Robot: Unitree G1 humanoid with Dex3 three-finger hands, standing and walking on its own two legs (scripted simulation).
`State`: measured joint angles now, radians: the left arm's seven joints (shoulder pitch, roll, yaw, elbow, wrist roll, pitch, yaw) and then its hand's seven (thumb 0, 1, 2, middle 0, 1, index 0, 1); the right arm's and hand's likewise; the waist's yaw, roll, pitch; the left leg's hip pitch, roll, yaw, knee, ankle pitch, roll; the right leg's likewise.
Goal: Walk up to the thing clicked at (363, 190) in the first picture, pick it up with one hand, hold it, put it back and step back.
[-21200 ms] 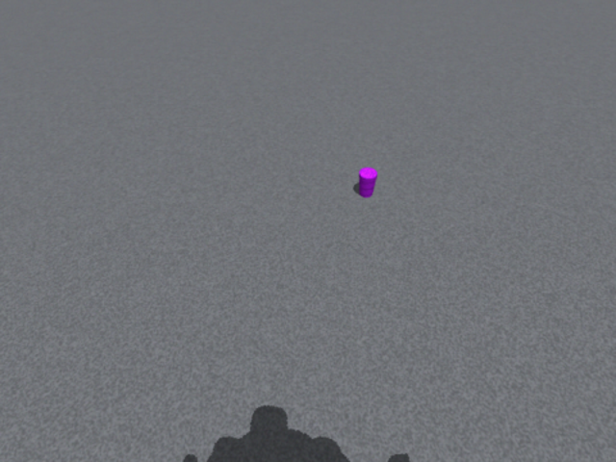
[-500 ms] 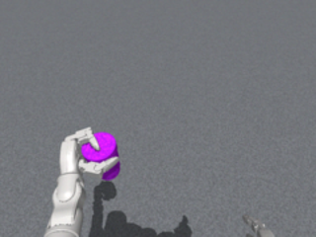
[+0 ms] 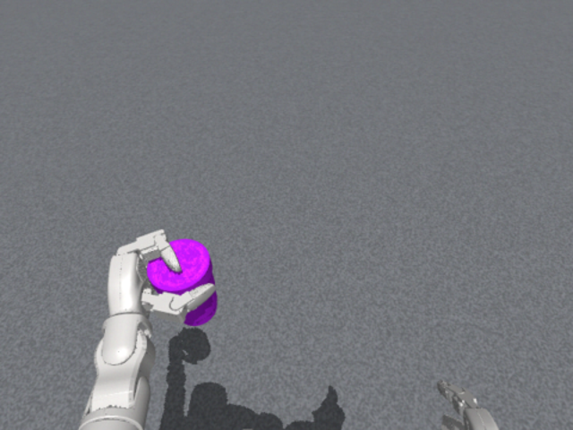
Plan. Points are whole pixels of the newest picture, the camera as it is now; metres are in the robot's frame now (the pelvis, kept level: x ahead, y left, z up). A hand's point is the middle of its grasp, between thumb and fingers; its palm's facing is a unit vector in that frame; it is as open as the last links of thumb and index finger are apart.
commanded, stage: hold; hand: left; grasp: from the side
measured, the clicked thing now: (189, 287) +0.33 +0.17 +0.00
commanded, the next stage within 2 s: crouch in 0.60 s
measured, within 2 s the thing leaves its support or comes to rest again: neither
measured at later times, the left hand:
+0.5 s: hand (174, 271) +0.33 +0.18 +0.05, palm faces +0.15 -0.99 -0.01, open 7.0 cm
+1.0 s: hand (181, 287) +0.33 +0.18 +0.00, palm faces +0.17 -0.98 +0.00, open 7.0 cm
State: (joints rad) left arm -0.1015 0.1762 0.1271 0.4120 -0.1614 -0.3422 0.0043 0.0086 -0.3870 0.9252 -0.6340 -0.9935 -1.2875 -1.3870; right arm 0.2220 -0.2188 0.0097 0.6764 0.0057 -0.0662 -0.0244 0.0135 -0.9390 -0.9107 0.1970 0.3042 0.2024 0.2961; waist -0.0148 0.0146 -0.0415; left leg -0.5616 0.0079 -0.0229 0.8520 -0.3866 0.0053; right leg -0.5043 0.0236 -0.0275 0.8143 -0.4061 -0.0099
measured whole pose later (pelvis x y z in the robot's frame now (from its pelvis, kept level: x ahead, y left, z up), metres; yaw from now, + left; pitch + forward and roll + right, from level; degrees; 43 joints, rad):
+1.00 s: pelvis -0.01 +0.00 -0.02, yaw +0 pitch +10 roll -2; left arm -0.19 0.18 0.18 0.59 -0.15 -0.45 -0.01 0.01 -0.37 0.91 -0.63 -1.00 -1.28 -1.34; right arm 0.20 -0.22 0.00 0.67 -0.01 -0.09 0.00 0.01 -0.89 -0.90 0.20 0.30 0.20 0.30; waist -0.03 0.00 -0.06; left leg -0.74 0.01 -0.03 0.97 -0.41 0.00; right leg -0.68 0.02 -0.03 0.94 -0.44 -0.01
